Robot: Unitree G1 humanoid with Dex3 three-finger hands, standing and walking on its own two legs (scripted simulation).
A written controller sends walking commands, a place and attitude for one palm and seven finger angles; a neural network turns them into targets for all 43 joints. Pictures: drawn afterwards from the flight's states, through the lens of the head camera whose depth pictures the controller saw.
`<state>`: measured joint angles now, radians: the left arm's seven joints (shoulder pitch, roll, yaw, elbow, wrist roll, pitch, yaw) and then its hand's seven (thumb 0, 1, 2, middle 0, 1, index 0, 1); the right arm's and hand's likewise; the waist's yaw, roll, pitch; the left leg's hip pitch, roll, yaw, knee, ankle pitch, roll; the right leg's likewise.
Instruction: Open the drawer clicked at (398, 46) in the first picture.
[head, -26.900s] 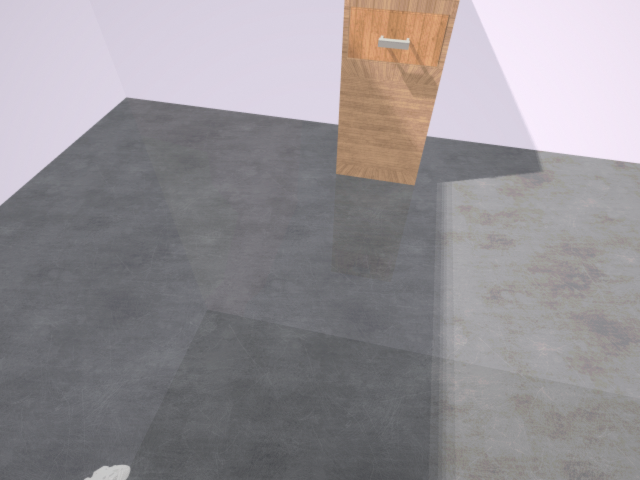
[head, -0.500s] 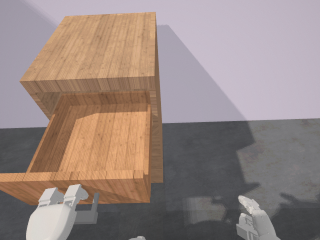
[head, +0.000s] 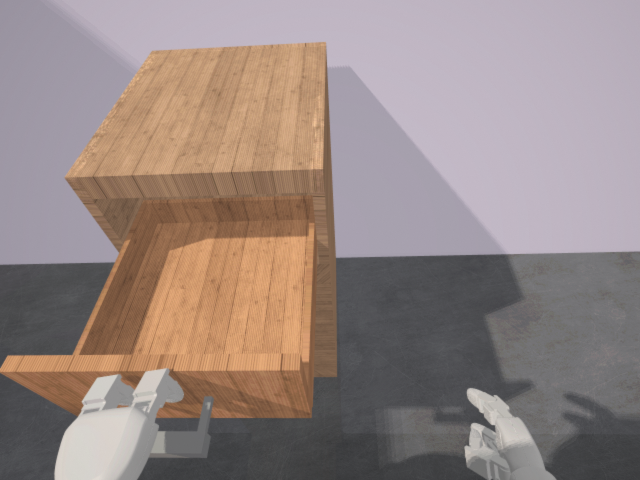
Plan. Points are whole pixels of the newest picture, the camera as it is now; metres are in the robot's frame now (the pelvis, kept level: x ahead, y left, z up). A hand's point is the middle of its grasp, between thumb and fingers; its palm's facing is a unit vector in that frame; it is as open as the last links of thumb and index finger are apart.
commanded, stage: lift the hand off the handle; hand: left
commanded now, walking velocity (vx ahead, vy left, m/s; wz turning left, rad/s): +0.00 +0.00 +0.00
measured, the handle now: (165, 424) +0.19 +0.23 -0.04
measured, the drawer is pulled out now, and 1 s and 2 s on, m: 0.29 0.29 0.29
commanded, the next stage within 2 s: draw the hand back to the body in 1.28 s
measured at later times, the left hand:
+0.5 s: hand (116, 445) +0.14 +0.24 +0.05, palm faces +0.00 -0.13 -0.99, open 13.6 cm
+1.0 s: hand (105, 426) +0.15 +0.23 +0.09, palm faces +0.04 -0.15 -0.99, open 13.8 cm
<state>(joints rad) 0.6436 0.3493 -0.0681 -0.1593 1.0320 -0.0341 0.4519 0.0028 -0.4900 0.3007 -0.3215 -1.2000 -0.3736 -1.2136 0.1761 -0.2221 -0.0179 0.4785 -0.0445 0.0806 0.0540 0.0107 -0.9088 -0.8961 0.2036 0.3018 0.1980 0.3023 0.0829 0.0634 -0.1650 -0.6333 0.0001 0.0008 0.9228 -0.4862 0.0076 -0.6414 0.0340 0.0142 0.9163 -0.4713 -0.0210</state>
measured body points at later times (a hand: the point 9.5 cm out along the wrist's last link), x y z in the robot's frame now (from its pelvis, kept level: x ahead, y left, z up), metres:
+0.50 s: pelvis +0.00 +0.00 +0.01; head +0.01 -0.03 +0.46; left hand +0.14 +0.24 +0.10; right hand +0.21 -0.21 -0.07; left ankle -0.02 +0.12 -0.69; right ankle -0.01 -0.11 -0.69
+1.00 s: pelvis +0.01 +0.01 +0.03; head +0.01 -0.03 +0.48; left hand +0.14 +0.23 +0.14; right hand +0.22 -0.20 -0.06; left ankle -0.02 +0.12 -0.69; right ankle -0.01 -0.11 -0.69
